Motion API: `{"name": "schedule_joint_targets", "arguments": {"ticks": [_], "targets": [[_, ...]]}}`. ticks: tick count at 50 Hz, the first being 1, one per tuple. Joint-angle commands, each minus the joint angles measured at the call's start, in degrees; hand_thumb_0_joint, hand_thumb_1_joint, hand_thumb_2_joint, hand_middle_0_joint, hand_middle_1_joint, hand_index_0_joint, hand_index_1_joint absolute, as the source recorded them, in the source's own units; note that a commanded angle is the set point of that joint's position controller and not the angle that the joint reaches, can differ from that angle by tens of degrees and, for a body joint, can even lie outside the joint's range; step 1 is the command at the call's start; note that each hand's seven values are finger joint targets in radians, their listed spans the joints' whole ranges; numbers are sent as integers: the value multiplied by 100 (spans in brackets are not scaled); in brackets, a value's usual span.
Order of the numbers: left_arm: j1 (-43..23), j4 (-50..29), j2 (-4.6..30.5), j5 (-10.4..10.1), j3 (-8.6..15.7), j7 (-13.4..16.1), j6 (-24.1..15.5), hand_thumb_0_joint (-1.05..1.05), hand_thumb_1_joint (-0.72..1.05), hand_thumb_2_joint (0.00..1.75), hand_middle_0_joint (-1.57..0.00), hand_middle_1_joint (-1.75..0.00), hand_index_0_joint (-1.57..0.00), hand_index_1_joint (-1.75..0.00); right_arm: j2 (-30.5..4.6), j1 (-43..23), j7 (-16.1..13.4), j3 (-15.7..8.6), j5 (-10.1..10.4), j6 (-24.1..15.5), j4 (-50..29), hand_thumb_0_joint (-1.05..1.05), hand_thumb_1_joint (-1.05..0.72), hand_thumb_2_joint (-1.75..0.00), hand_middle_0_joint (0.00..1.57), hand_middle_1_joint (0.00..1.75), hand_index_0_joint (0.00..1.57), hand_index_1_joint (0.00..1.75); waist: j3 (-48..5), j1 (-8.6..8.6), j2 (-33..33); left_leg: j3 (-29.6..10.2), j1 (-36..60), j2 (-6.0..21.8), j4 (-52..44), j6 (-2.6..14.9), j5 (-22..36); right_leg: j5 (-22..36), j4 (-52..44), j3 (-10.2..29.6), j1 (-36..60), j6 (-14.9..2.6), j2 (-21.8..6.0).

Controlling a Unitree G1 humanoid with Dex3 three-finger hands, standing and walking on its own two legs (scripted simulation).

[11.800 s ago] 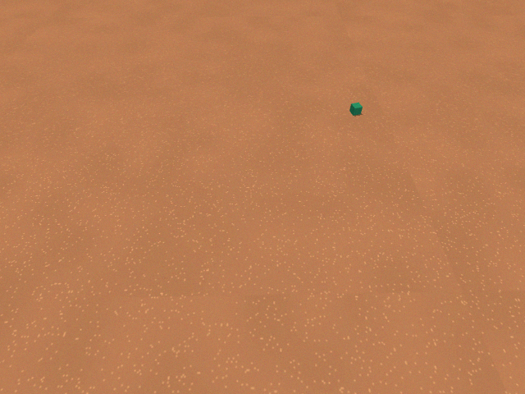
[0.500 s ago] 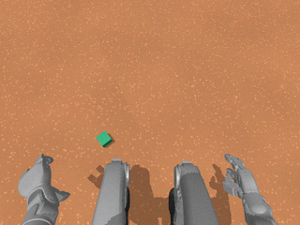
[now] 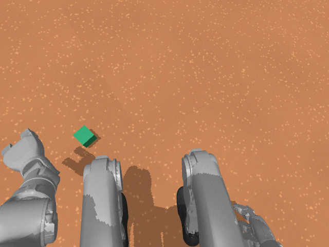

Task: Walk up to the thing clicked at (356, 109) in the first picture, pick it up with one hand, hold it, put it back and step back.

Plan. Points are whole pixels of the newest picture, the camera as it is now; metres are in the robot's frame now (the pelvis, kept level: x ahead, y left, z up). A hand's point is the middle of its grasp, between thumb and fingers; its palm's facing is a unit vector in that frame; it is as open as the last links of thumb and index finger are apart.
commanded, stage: rise first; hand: left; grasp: from above
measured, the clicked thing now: (85, 136) +0.45 +0.26 -0.37
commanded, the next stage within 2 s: approach in 1.14 s
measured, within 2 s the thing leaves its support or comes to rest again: neither
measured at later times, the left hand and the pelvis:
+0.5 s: hand (56, 148) +0.38 +0.31 -0.23, palm faces -0.31 -0.32 -0.90, open 12.3 cm; pelvis +0.01 +0.00 -0.05, yaw -1 degrees
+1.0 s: hand (60, 146) +0.39 +0.30 -0.25, palm faces -0.27 -0.32 -0.91, open 12.5 cm; pelvis +0.01 +0.00 -0.07, yaw -2 degrees
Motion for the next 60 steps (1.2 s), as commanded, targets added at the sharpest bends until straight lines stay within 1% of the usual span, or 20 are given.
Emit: {"name": "schedule_joint_targets", "arguments": {"ticks": [1,7,12,15,21,23,28,31,35,37,39,40,43,45,46,50,52,54,59,60], "targets": [[-1734,-628,1464,137,224,378,-190,0,-36,86,-32,-75,-29,-79,-1230,586,60,-349,10,-351,-232,0,-89,-90,20,30,20,30,-3213,-39,951,297,2575,-144,-1272,173,-295,-162,-1349,-350,1077,-286,42],[-1974,-644,1621,397,398,515,-84,0,-29,81,-38,-71,-35,-75,-1333,679,199,-374,0,-334,-133,0,-89,-90,20,30,20,30,-3451,-72,1532,214,2867,-80,-1193,84,-94,245,-860,-519,628,-332,-18],[-1962,-58,1375,262,510,611,38,0,-27,82,-38,-74,-36,-77,-1320,911,371,-351,-80,-394,-43,0,-90,-90,20,30,20,30,-3229,-229,1046,310,2321,-92,-761,165,308,562,-824,-480,800,-268,-3],[-1858,347,1366,152,579,586,71,0,-26,77,-37,-75,-36,-76,-1287,938,463,-361,-111,-442,15,0,-90,-90,20,30,20,30,-3041,-205,839,348,2009,-115,-636,190,329,499,-789,-469,836,-252,22],[-2249,237,1762,347,666,359,-133,0,-26,78,-37,-77,-36,-78,-1380,1108,645,-359,-131,-499,39,0,-90,-90,20,30,20,30,-3186,-245,721,444,1745,-129,-266,261,528,692,-613,-435,1068,-224,84],[-2230,315,1704,386,617,323,-240,0,-27,76,-36,-78,-35,-78,-1387,1130,708,-346,-143,-525,26,0,-90,-90,20,30,20,30,-3181,-290,623,479,1561,-133,-160,283,511,692,-583,-432,1171,-205,101],[-2109,45,1844,522,802,369,-457,0,-29,79,-34,-79,-34,-80,-1379,1219,782,-377,-145,-490,53,0,-90,-90,20,30,20,30,-3497,-167,813,495,1820,-123,-93,258,693,885,-468,-459,1270,-227,111],[-2154,62,1835,567,880,474,-475,0,-30,79,-35,-78,-33,-79,-1401,1265,806,-395,-159,-447,64,0,-90,-90,20,30,20,30,-3496,-212,808,480,1740,-119,-89,260,662,874,-440,-491,1229,-228,119],[-2234,382,1660,544,856,597,-453,0,-29,79,-37,-75,-35,-78,-1425,1268,816,-404,-173,-425,107,0,-90,-90,20,30,20,30,-3221,-295,823,447,1572,-99,-44,246,485,725,-432,-515,975,-239,133],[-2288,456,1690,538,849,627,-453,0,-30,79,-36,-76,-34,-78,-1412,1330,851,-384,-218,-441,163,0,-90,-90,20,30,20,30,-3177,-359,720,428,1496,-95,-28,256,516,766,-429,-527,1093,-218,126],[-2423,425,1867,534,908,660,-434,0,-28,81,-38,-74,-35,-77,-1427,1300,868,-363,-238,-452,167,0,-90,-90,20,30,20,30,-3166,-352,750,422,1480,-98,19,274,514,750,-443,-506,1039,-213,124],[-2399,512,1802,492,957,683,-426,0,-27,80,-39,-74,-36,-77,-1467,1305,864,-370,-233,-456,158,0,-90,-90,20,30,20,30,-3149,-330,721,423,1465,-95,30,266,473,695,-447,-514,1000,-213,136],[-2512,663,1878,560,883,675,-430,0,-31,79,-37,-73,-34,-76,-1498,1261,893,-329,-273,-506,226,0,-90,-90,20,30,20,30,-2964,-428,778,398,1387,-103,86,277,355,573,-423,-527,830,-215,138],[-2482,725,1833,561,870,701,-442,0,-28,77,-38,-73,-35,-76,-1504,1243,914,-319,-275,-521,226,0,-90,-90,20,30,20,30,-2906,-379,952,382,1423,-99,9,246,290,515,-397,-555,760,-245,148],[-2512,637,1959,571,990,747,-453,0,-28,77,-38,-73,-36,-76,-1541,1242,922,-322,-269,-525,218,0,-90,-90,20,30,20,30,-3057,-339,1023,361,1557,-99,-20,225,335,545,-362,-580,785,-253,152],[-2533,903,1775,612,832,784,-395,0,-28,76,-37,-74,-35,-76,-1570,1256,1008,-299,-316,-561,242,0,-90,-90,20,30,20,30,-2845,-516,1076,290,1641,-92,-32,212,313,570,-305,-649,573,-266,158],[-2574,793,1925,574,935,784,-399,0,-28,76,-37,-73,-35,-75,-1651,1239,1038,-321,-308,-588,259,0,-90,-90,20,30,20,30,-2914,-440,1181,252,1717,-89,-52,198,330,554,-257,-660,492,-274,141],[-2489,873,1744,518,885,799,-412,0,-29,76,-38,-73,-36,-76,-1636,1278,1063,-294,-311,-611,258,0,-90,-90,20,30,20,30,-2874,-452,1251,257,1711,-88,-64,185,397,643,-222,-681,533,-278,150],[-2568,934,1984,544,1003,845,-430,0,-27,75,-38,-74,-36,-76,-1695,1334,1158,-260,-341,-613,268,0,-90,-90,20,30,20,30,-2943,-503,1134,298,1532,-100,87,230,514,783,-232,-660,739,-246,169],[-2667,942,1998,561,962,828,-449,0,-26,74,-39,-73,-37,-75,-1665,1343,1172,-234,-360,-623,273,0,-90,-90,20,30,20,30,-2871,-594,1009,294,1438,-105,157,257,492,771,-242,-651,754,-227,174]]}}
